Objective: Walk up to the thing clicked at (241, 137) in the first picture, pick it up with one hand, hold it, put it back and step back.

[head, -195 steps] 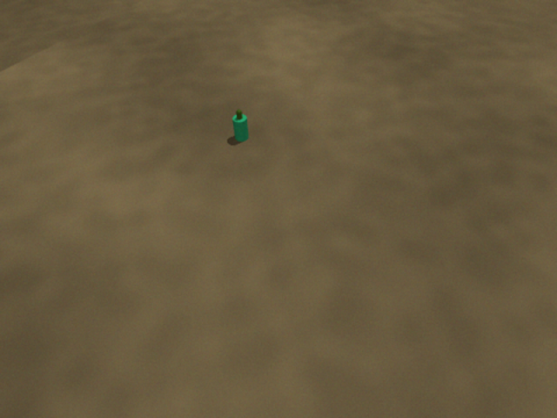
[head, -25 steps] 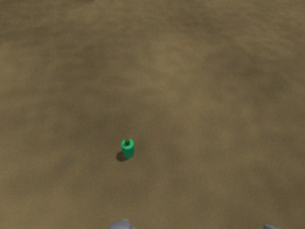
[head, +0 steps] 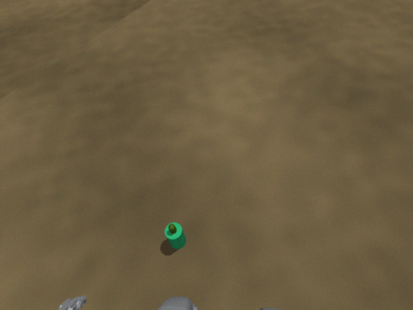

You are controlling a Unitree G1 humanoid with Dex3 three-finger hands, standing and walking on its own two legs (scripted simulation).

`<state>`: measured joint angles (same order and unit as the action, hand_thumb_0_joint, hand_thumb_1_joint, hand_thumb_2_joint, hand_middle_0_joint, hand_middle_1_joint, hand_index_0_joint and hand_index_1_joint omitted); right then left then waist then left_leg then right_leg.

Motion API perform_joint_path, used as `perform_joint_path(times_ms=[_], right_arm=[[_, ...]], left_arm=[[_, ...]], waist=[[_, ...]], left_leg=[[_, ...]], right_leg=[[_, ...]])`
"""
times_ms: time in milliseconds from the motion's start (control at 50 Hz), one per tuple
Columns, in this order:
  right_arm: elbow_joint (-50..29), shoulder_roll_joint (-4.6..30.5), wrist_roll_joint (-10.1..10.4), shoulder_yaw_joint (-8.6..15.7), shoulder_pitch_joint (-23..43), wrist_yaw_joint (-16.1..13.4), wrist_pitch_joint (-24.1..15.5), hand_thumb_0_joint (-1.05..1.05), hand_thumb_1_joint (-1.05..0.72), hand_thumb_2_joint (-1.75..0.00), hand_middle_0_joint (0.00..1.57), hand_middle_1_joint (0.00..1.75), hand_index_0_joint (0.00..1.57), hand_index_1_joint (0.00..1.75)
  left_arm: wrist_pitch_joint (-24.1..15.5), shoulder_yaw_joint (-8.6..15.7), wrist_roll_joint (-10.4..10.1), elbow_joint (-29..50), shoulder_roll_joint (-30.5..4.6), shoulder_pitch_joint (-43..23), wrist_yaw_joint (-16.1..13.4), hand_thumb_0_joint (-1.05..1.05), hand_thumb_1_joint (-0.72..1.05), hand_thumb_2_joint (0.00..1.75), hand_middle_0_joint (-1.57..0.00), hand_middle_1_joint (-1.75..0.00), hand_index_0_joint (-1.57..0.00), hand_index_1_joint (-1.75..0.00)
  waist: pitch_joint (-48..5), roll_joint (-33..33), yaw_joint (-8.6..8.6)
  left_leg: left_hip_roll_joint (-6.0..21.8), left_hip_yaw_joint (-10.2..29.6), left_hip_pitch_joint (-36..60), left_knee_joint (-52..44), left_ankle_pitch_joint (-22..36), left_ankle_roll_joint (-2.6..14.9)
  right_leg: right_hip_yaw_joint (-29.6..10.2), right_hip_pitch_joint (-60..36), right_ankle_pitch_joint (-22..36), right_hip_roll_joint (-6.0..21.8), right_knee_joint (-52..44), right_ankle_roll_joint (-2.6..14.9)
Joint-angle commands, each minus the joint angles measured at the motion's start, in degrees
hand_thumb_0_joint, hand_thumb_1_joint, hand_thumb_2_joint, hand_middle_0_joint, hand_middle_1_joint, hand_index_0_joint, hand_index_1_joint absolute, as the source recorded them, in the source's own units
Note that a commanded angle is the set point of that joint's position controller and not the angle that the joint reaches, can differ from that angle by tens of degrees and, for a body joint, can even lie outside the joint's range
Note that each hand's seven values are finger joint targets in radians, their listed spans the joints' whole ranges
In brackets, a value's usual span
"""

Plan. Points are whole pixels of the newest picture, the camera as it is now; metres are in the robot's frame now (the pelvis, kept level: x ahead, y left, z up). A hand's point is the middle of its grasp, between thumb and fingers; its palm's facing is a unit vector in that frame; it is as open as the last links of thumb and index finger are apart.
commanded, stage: walk up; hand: left
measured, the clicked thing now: (174, 234) +0.51 +0.24 -0.67
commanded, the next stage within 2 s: stand in 1.88 s
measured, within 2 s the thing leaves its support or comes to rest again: neither
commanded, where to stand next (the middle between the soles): +0.19 +0.02 m, yaw +0 degrees
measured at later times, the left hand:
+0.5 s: hand (94, 300) +0.16 +0.30 -0.16, palm faces -0.06 -0.93 -0.36, open 7.3 cm
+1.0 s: hand (117, 247) +0.27 +0.26 -0.14, palm faces -0.02 -0.94 -0.33, open 7.3 cm
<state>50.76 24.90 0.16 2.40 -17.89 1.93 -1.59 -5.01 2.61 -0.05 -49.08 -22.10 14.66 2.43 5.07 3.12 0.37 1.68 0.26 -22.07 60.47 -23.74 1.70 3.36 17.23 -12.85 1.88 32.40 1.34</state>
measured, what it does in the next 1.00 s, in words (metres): walks ahead: left foot, then right foot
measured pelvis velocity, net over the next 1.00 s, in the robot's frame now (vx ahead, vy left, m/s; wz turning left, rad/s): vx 0.15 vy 0.02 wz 0.00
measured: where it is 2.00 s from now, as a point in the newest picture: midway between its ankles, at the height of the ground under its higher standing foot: outside the picture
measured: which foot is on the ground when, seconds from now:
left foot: up 0.00-0.24, down 0.26-1.00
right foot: down 0.00-0.28, up 0.30-0.54, down 0.56-1.00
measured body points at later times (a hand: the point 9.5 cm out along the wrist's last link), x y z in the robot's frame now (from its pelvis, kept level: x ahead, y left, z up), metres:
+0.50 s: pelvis +0.11 +0.03 +0.00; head +0.13 +0.04 +0.44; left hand +0.16 +0.34 -0.13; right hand +0.20 -0.29 -0.10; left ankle +0.17 +0.14 -0.73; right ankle +0.15 -0.11 -0.71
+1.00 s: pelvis +0.15 +0.02 +0.01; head +0.16 +0.02 +0.46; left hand +0.27 +0.31 -0.11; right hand +0.23 -0.28 -0.12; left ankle +0.17 +0.14 -0.73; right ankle +0.16 -0.11 -0.73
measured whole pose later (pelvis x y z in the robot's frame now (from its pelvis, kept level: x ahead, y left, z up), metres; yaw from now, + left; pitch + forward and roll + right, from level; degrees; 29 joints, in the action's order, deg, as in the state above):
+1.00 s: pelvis +0.15 +0.02 +0.01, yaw +0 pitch -2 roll +0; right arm 64.4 20.2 0.3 -0.7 -5.7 0.8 -0.8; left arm -1.3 -0.3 -0.4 -62.2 -20.1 2.7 0.3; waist 3.3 -0.2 -0.2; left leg 0.7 -0.7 -11.5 24.6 -11.2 -0.4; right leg 2.2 10.6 -12.4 1.7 25.0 -0.6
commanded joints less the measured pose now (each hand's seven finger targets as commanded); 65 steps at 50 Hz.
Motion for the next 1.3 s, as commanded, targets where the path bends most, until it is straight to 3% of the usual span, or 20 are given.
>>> perform_joint_path(times_ms=[0, 80, 160, 200, 220, 240, 260, 280, 360, 460, 520, 540, 560, 580, 600, 620, 660, 700, 840, 1280], right_arm=[[-3.16, 9.77, -0.51, 3.32, -3.63, 0.57, -1.44, 0.00, -0.90, -0.90, 0.20, 0.30, 0.20, 0.30], [-4.85, 8.74, -1.47, 3.50, 1.54, 1.20, -1.29, 0.00, -0.90, -0.90, 0.20, 0.30, 0.20, 0.30], [-3.97, 6.63, -1.08, 3.27, 2.31, 0.38, -1.54, 0.00, -0.90, -0.90, 0.20, 0.30, 0.20, 0.30], [-2.48, 6.57, -1.08, 3.29, -0.64, -0.32, -2.09, 0.00, -0.90, -0.90, 0.20, 0.30, 0.20, 0.30], [-1.72, 9.19, -1.37, 3.92, -2.40, -0.86, -2.42, 0.00, -0.90, -0.90, 0.20, 0.30, 0.20, 0.30], [-2.06, 14.90, -1.79, 5.86, -6.71, -0.98, -2.88, 0.00, -0.90, -0.90, 0.20, 0.30, 0.20, 0.30], [-3.59, 17.88, -0.96, 6.12, -5.43, -1.06, -2.97, 0.00, -0.90, -0.90, 0.20, 0.30, 0.20, 0.30], [-3.40, 17.85, 0.04, 6.61, -4.19, -0.96, -2.58, 0.00, -0.90, -0.90, 0.20, 0.30, 0.20, 0.30], [-5.15, 13.56, -0.70, 4.51, 4.71, -1.52, -2.08, 0.00, -0.90, -0.90, 0.20, 0.30, 0.20, 0.30], [-5.02, 12.45, -1.11, 3.39, 7.57, -1.29, -1.18, 0.00, -0.90, -0.90, 0.20, 0.30, 0.20, 0.30], [-4.82, 9.18, -0.28, 1.71, 9.70, -1.17, 0.03, 0.00, -0.90, -0.90, 0.20, 0.30, 0.20, 0.30], [-4.12, 6.61, -0.03, 0.70, 8.46, -1.25, 0.24, 0.00, -0.90, -0.90, 0.20, 0.30, 0.20, 0.30], [-3.84, 4.39, 0.41, 0.08, 7.80, -1.14, 0.50, 0.00, -0.90, -0.90, 0.20, 0.30, 0.20, 0.30], [-2.02, 7.35, 0.27, 1.07, 8.61, -1.87, 0.78, 0.00, -0.90, -0.90, 0.20, 0.30, 0.20, 0.30], [-0.22, 8.33, 0.27, 1.34, 6.73, -1.85, 0.72, 0.00, -0.90, -0.90, 0.20, 0.30, 0.20, 0.30], [1.11, 7.75, 0.57, 0.95, 6.08, -1.70, 0.29, 0.00, -0.90, -0.90, 0.20, 0.30, 0.20, 0.30], [2.78, 8.73, 0.45, 1.19, 7.38, -1.75, -0.39, 0.00, -0.90, -0.90, 0.20, 0.30, 0.20, 0.30], [3.46, 9.90, 0.23, 0.85, 10.19, -1.61, -0.76, 0.00, -0.90, -0.90, 0.20, 0.30, 0.20, 0.30], [8.57, 8.55, 0.33, -0.46, 12.35, -1.79, -0.89, 0.00, -0.90, -0.90, 0.20, 0.30, 0.20, 0.30], [13.19, 7.83, -0.21, -0.43, 16.95, -2.04, -0.49, 0.00, -0.90, -0.90, 0.20, 0.30, 0.20, 0.30]], left_arm=[[-0.95, 4.27, 0.00, 3.22, -16.04, 4.16, -1.24, 0.00, 0.90, 0.90, -0.20, -0.30, -0.20, -0.30], [-1.10, 4.57, 0.45, 4.51, -16.90, 5.43, -1.32, 0.00, 0.90, 0.90, -0.20, -0.30, -0.20, -0.30], [-0.25, 2.97, 0.41, 4.88, -16.13, 2.12, -2.05, 0.00, 0.90, 0.90, -0.20, -0.30, -0.20, -0.30], [0.45, 1.99, -0.05, 4.98, -14.75, 0.48, -2.42, 0.00, 0.90, 0.90, -0.20, -0.30, -0.20, -0.30], [0.77, 1.08, -0.36, 4.98, -12.44, 1.38, -2.57, 0.00, 0.90, 0.90, -0.20, -0.30, -0.20, -0.30], [0.70, 0.48, -0.52, 6.18, -9.83, 4.28, -2.16, 0.00, 0.90, 0.90, -0.20, -0.30, -0.20, -0.30], [1.42, 0.70, -0.89, 4.76, -10.45, 7.77, -2.46, 0.00, 0.90, 0.90, -0.20, -0.30, -0.20, -0.30], [2.13, 1.55, 0.14, 3.03, -13.98, 6.41, -3.06, 0.00, 0.90, 0.90, -0.20, -0.30, -0.20, -0.30], [2.49, 2.05, 0.15, -0.54, -14.14, 8.38, -2.29, 0.00, 0.90, 0.90, -0.20, -0.30, -0.20, -0.30], [2.63, 2.12, 0.85, -3.00, -11.21, 6.51, -2.30, 0.00, 0.90, 0.90, -0.20, -0.30, -0.20, -0.30], [2.00, 2.39, 1.36, -4.62, -11.17, 6.06, -3.01, 0.00, 0.90, 0.90, -0.20, -0.30, -0.20, -0.30], [1.58, 2.60, 1.69, -4.24, -12.11, 5.09, -3.32, 0.00, 0.90, 0.90, -0.20, -0.30, -0.20, -0.30], [0.75, 2.78, 2.15, -2.81, -16.07, 1.49, -3.55, 0.00, 0.90, 0.90, -0.20, -0.30, -0.20, -0.30], [1.15, 2.85, 1.49, -2.71, -18.65, -3.50, -3.32, 0.00, 0.90, 0.90, -0.20, -0.30, -0.20, -0.30], [1.28, 2.30, 1.10, -2.23, -16.86, -6.08, -3.14, 0.00, 0.90, 0.90, -0.20, -0.30, -0.20, -0.30], [1.36, 1.60, 0.60, -2.57, -14.95, -7.29, -3.19, 0.00, 0.90, 0.90, -0.20, -0.30, -0.20, -0.30], [1.62, 0.55, 0.56, -3.66, -12.70, -7.04, -2.98, 0.00, 0.90, 0.90, -0.20, -0.30, -0.20, -0.30], [1.93, 0.28, 0.15, -5.06, -12.29, -6.44, -2.76, 0.00, 0.90, 0.90, -0.20, -0.30, -0.20, -0.30], [2.24, -0.07, -0.46, -8.96, -11.49, -10.14, -2.94, 0.00, 0.90, 0.90, -0.20, -0.30, -0.20, -0.30], [2.94, -0.43, 0.16, -14.70, -10.09, -15.34, -2.51, 0.00, 0.90, 0.90, -0.20, -0.30, -0.20, -0.30]], waist=[[-2.42, -13.04, 0.54], [-1.74, -11.47, 1.89], [-3.14, -10.33, 0.14], [-5.97, -7.10, -2.06], [-7.92, -1.57, -3.07], [-12.09, 9.83, -4.23], [-10.32, 9.92, -2.53], [-9.44, 6.45, -3.26], [-2.46, 8.01, 0.42], [-4.27, 7.35, 0.04], [-5.75, 2.84, 1.80], [-5.26, -2.35, 1.96], [-3.65, -11.41, 0.02], [-1.87, -12.46, -0.41], [-1.60, -9.80, -1.66], [-2.49, -8.54, -2.36], [-5.81, -9.31, -2.01], [-7.33, -7.77, -0.31], [-8.87, -4.05, 0.16], [-7.40, -2.28, -0.52]], left_leg=[[3.03, 0.52, -7.80, -4.92, 4.31, -1.02], [3.89, -0.61, -7.40, -14.80, 7.05, -1.87], [1.82, -2.93, 4.32, -22.09, 13.87, -1.34], [0.02, -3.60, 12.18, -29.50, 19.89, 0.05], [1.46, -1.00, 17.37, -32.89, 22.40, 1.44], [12.36, 14.23, 23.76, -36.54, 17.74, 5.37], [20.90, 28.60, 24.66, -42.18, 14.04, 11.97], [21.92, 29.89, 20.85, -41.99, 9.29, 14.19], [12.82, 12.32, 5.84, -43.11, 2.33, 9.60], [11.98, 8.72, 0.26, -39.81, 3.44, 9.45], [9.32, 6.35, -5.02, -32.82, 1.70, 5.43], [7.65, 4.43, -6.38, -28.14, 1.61, 3.24], [1.39, 0.84, -6.03, -20.51, 0.25, -0.30], [0.28, 0.49, 0.09, -16.96, -4.91, -0.50], [1.10, 1.30, 4.01, -18.82, -3.29, -0.46], [0.90, 0.81, 5.55, -25.06, 1.30, -0.19], [2.83, 3.43, 11.64, -30.52, 12.12, 0.83], [5.32, 6.70, 10.63, -33.18, 12.52, 1.74], [5.13, 5.15, 11.61, -37.11, 22.48, 0.68], [5.41, 4.81, 14.16, -44.58, 20.04, -0.51]], right_leg=[[-12.11, -6.59, 7.61, 11.75, -15.66, 10.62], [-11.78, -6.47, 4.35, 13.31, -16.02, 11.97], [-7.07, 0.45, 17.71, 12.78, -8.46, 10.36], [-4.20, 1.49, 19.59, 9.97, 0.76, 7.50], [-2.10, 3.79, 15.55, 6.72, 7.24, 4.75], [0.78, 9.55, 0.59, 1.26, 20.55, 1.90], [-0.47, 17.12, -19.23, -3.80, 26.02, 0.78], [-4.83, 16.88, -21.01, -0.48, 31.49, 1.23], [-4.54, 10.36, -12.48, 2.72, 22.77, 0.77], [-1.08, 0.60, -7.88, 0.48, 9.47, -0.59], [-1.69, -8.96, -2.22, -0.67, -0.93, 0.54], [-8.02, -9.57, -3.98, 3.26, -6.97, 1.68], [-25.88, -3.21, -9.63, 13.80, -15.00, 5.32], [-28.56, 5.41, -11.00, 18.14, -15.85, 10.44], [-24.19, 6.45, -7.65, 16.08, -13.30, 9.92], [-17.72, 4.26, -2.78, 12.53, -10.72, 7.32], [-11.88, 3.68, 4.18, 8.55, -7.92, 2.92], [-9.40, 0.58, 0.36, 5.60, -8.00, 1.26], [-7.34, -8.54, 9.07, 6.03, -9.39, 0.83], [-5.85, -11.57, 6.99, 5.98, -17.11, -0.85]])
